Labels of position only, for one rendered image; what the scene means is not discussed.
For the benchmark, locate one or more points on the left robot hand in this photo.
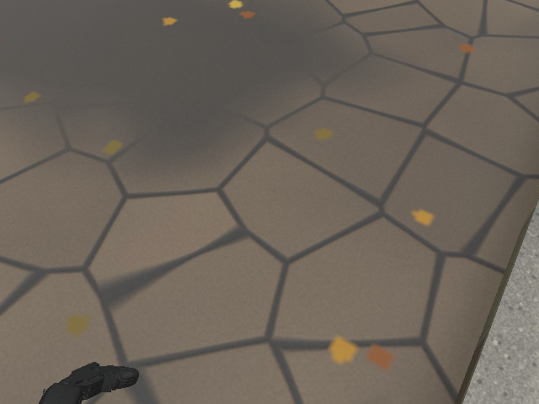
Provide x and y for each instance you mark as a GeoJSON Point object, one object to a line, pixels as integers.
{"type": "Point", "coordinates": [89, 381]}

